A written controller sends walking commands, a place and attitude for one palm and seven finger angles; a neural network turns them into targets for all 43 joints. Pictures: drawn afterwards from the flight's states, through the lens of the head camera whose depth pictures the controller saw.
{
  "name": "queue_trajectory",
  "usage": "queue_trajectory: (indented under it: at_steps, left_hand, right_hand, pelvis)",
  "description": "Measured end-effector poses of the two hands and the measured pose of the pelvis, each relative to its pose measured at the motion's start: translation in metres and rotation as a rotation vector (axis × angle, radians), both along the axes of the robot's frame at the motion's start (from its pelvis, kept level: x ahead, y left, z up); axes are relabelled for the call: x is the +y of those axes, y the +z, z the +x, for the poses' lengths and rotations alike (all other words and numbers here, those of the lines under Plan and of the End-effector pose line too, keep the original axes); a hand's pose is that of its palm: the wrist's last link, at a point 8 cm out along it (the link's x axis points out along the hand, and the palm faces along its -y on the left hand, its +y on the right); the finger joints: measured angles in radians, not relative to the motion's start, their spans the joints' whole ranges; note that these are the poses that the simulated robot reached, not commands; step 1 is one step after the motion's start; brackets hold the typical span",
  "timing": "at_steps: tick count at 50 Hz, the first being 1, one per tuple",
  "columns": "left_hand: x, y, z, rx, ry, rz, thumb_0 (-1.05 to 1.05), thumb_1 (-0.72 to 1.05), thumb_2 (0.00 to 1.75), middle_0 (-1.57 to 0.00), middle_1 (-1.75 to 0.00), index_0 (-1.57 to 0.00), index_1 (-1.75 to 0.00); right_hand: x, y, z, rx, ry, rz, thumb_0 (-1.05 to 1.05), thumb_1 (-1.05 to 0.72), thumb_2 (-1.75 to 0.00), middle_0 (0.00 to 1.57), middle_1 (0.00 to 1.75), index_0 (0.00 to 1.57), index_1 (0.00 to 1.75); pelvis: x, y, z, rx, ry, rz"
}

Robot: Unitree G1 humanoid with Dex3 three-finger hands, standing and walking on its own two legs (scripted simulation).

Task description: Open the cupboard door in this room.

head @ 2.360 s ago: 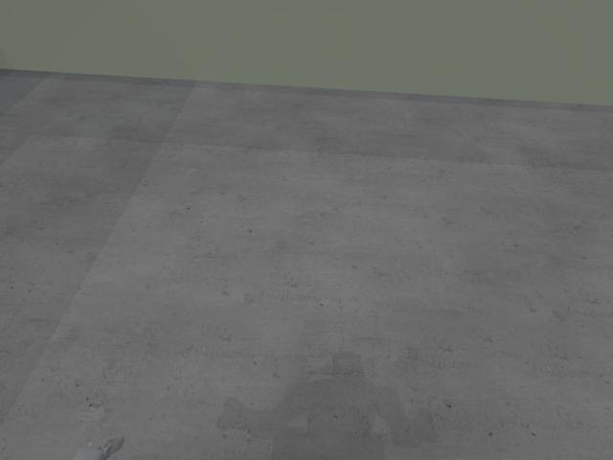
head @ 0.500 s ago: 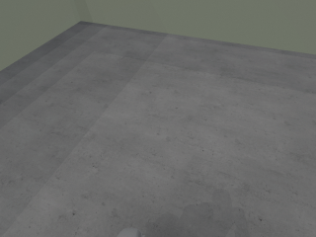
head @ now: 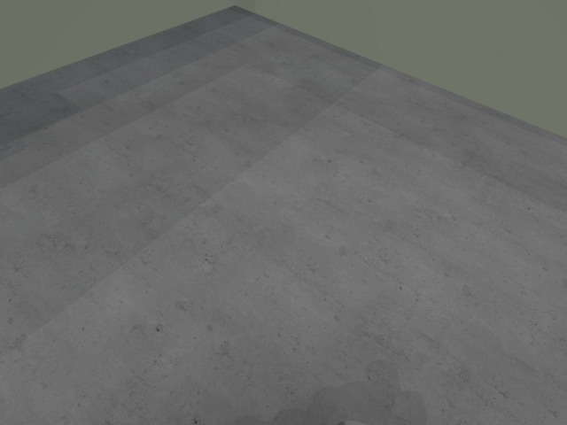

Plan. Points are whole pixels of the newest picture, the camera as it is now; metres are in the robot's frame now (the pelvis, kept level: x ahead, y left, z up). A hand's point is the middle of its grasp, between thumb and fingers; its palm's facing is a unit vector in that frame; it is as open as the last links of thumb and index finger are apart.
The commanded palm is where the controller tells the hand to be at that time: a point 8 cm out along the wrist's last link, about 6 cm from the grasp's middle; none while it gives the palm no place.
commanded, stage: turn or walk to find it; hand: left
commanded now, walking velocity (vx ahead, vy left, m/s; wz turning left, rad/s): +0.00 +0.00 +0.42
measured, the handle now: out of the picture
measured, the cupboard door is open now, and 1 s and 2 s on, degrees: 0 0 0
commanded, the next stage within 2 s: stand and wait in 0.86 s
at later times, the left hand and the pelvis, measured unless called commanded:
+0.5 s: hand out of the picture +0.01 +0.13 -0.15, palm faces +0.23 -0.94 -0.26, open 7.4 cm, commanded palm none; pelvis -0.03 -0.07 +0.00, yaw +13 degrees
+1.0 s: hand out of the picture -0.15 +0.18 -0.18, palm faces +0.48 -0.85 -0.22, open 7.4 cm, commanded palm none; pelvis -0.09 -0.02 +0.00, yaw +25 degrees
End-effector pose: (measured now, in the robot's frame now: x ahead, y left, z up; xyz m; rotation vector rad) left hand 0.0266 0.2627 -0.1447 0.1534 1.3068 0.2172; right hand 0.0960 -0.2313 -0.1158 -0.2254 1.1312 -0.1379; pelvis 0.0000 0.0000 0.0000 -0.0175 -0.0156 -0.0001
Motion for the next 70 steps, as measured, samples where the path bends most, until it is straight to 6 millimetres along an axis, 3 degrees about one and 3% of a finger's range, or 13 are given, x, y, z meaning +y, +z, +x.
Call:
queue_trajectory:
  at_steps: [5, 10, 15, 23, 29, 34, 39, 44, 49, 54, 64, 70]
  left_hand:
    - [-0.006, 0.011, 0.022, -0.086, -0.003, 0.024, 0.0, 0.91, 0.9, -0.2, -0.3, -0.2, -0.3]
    - [-0.027, 0.022, 0.038, -0.152, -0.017, 0.051, 0.0, 0.91, 0.9, -0.2, -0.3, -0.2, -0.3]
    - [-0.055, 0.03, 0.031, -0.206, -0.011, 0.082, 0.0, 0.91, 0.9, -0.2, -0.3, -0.2, -0.3]
    - [-0.084, 0.035, -0.022, -0.159, 0.096, 0.062, 0.0, 0.9, 0.9, -0.21, -0.3, -0.2, -0.3]
    - [-0.089, 0.023, -0.07, -0.105, 0.199, 0.041, 0.0, 0.91, 0.9, -0.21, -0.3, -0.21, -0.3]
    - [-0.084, 0.009, -0.122, -0.035, 0.283, 0.017, 0.0, 0.91, 0.9, -0.21, -0.3, -0.21, -0.3]
    - [-0.067, -0.014, -0.176, 0.024, 0.373, -0.014, 0.0, 0.91, 0.9, -0.21, -0.3, -0.21, -0.3]
    - [-0.053, -0.018, -0.207, 0.072, 0.423, -0.03, 0.0, 0.91, 0.9, -0.2, -0.3, -0.2, -0.3]
    - [-0.044, -0.005, -0.21, 0.021, 0.446, -0.022, 0.0, 0.91, 0.9, -0.2, -0.3, -0.2, -0.3]
    - [-0.047, 0.001, -0.206, -0.006, 0.44, -0.01, 0.0, 0.91, 0.9, -0.2, -0.3, -0.2, -0.3]
    - [-0.089, 0.006, -0.188, -0.049, 0.404, 0.011, 0.0, 0.91, 0.9, -0.2, -0.3, -0.2, -0.3]
    - [-0.107, 0.013, -0.206, -0.067, 0.461, 0.019, 0.0, 0.92, 0.9, -0.21, -0.3, -0.2, -0.3]
  right_hand:
    - [-0.007, -0.009, -0.024, 0.046, -0.007, 0.022, 0.01, -0.9, -0.9, 0.2, 0.3, 0.21, 0.3]
    - [-0.03, -0.027, -0.054, 0.117, -0.023, 0.044, 0.01, -0.9, -0.9, 0.2, 0.3, 0.21, 0.3]
    - [-0.06, -0.047, -0.076, 0.187, -0.017, 0.061, 0.01, -0.9, -0.9, 0.2, 0.3, 0.21, 0.3]
    - [-0.087, -0.037, -0.08, 0.246, 0.05, 0.043, 0.01, -0.91, -0.9, 0.2, 0.3, 0.2, 0.3]
    - [-0.086, -0.031, -0.068, 0.269, 0.132, 0.007, 0.01, -0.91, -0.9, 0.2, 0.3, 0.2, 0.3]
    - [-0.062, -0.026, -0.038, 0.219, 0.225, -0.017, 0.01, -0.91, -0.9, 0.2, 0.3, 0.2, 0.3]
    - [-0.02, -0.02, -0.004, 0.092, 0.329, -0.037, 0.01, -0.91, -0.9, 0.2, 0.3, 0.2, 0.3]
    - [0.016, -0.004, 0.005, 0.005, 0.393, -0.032, 0.01, -0.91, -0.9, 0.2, 0.3, 0.2, 0.3]
    - [0.034, 0.003, -0.002, -0.003, 0.427, -0.02, 0.01, -0.9, -0.9, 0.2, 0.3, 0.21, 0.3]
    - [0.035, -0.002, -0.017, 0.007, 0.412, 0.006, 0.0, -0.91, -0.9, 0.2, 0.3, 0.21, 0.3]
    - [-0.015, -0.038, -0.068, 0.153, 0.352, 0.045, 0.0, -0.91, -0.9, 0.2, 0.3, 0.21, 0.3]
    - [-0.041, -0.037, -0.092, 0.269, 0.371, 0.019, 0.01, -0.91, -0.9, 0.2, 0.3, 0.2, 0.3]
  pelvis:
    - [-0.008, 0.0, -0.007, 0.0, 0.033, 0.013]
    - [-0.025, -0.004, -0.014, 0.005, 0.069, 0.03]
    - [-0.049, -0.011, -0.023, 0.0, 0.122, 0.04]
    - [-0.067, 0.0, -0.031, -0.006, 0.211, 0.057]
    - [-0.069, 0.0, -0.039, -0.001, 0.276, 0.048]
    - [-0.06, -0.003, -0.051, 0.005, 0.322, 0.034]
    - [-0.04, -0.015, -0.067, 0.004, 0.376, 0.006]
    - [-0.028, -0.01, -0.079, -0.008, 0.4, 0.006]
    - [-0.023, 0.0, -0.087, -0.013, 0.431, -0.002]
    - [-0.024, 0.002, -0.093, -0.017, 0.438, 0.009]
    - [-0.054, -0.007, -0.098, -0.021, 0.457, 0.038]
    - [-0.067, -0.002, -0.107, -0.018, 0.513, 0.038]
